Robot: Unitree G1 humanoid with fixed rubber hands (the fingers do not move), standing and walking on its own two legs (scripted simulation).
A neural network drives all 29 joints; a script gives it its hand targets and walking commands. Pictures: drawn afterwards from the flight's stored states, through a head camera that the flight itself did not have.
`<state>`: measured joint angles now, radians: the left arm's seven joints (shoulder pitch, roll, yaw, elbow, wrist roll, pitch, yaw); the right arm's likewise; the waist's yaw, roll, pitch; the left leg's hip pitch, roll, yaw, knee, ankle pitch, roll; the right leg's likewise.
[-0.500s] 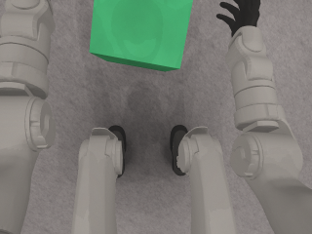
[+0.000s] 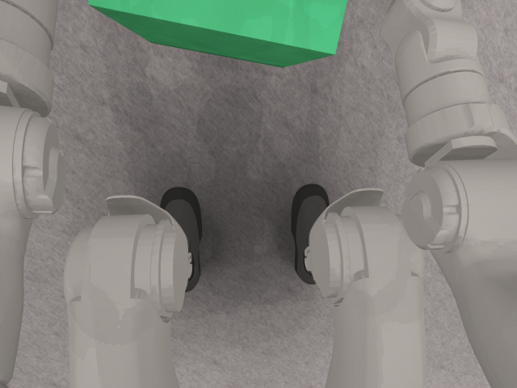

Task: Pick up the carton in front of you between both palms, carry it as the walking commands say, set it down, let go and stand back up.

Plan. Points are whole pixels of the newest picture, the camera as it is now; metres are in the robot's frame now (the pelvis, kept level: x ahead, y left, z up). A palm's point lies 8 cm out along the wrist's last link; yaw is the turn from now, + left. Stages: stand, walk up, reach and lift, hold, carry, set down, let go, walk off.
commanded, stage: reach and lift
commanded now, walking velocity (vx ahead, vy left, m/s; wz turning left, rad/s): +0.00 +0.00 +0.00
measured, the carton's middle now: out of the picture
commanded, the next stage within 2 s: none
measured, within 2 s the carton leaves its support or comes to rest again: leaves its support in 0.66 s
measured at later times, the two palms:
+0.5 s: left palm out of the picture +0.57 +0.19 -0.18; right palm out of the picture +0.55 -0.12 -0.18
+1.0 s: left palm out of the picture +0.53 +0.20 -0.04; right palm out of the picture +0.53 -0.10 -0.04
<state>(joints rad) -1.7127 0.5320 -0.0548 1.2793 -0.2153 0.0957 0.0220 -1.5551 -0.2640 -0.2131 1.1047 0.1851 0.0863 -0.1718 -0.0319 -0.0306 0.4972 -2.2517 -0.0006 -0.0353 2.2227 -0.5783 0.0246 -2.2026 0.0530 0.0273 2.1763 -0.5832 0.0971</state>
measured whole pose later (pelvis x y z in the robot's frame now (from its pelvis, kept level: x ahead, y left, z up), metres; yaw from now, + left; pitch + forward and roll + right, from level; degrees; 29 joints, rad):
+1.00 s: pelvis +0.00 -0.01 +0.04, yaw +3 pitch +41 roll -4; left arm -1.37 0.20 0.32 0.91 0.16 0.37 0.02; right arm -1.20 -0.01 -0.54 0.71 -0.14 0.36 -0.14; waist 0.00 -0.05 0.05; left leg -2.23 -0.06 -0.06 2.03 -0.52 -0.02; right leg -2.18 0.06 0.04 2.02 -0.56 0.09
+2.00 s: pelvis +0.05 -0.02 +0.29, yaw +5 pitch +28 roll -1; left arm -0.61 -0.10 0.38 0.54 0.24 0.39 -0.02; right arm -0.57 0.15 -0.43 0.50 -0.23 0.39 -0.03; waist 0.00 -0.03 -0.18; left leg -1.25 -0.02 -0.06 1.17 -0.41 -0.02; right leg -1.23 0.04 0.07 1.17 -0.43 0.03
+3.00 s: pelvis +0.08 -0.02 +0.40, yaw +6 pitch -5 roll +0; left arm -0.37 -0.17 0.35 0.37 0.32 0.61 -0.04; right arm -0.37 0.17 -0.34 0.38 -0.32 0.62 0.03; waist 0.01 -0.01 0.07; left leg -0.18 -0.01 -0.07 0.45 -0.18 -0.01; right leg -0.16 0.02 0.07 0.45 -0.21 0.01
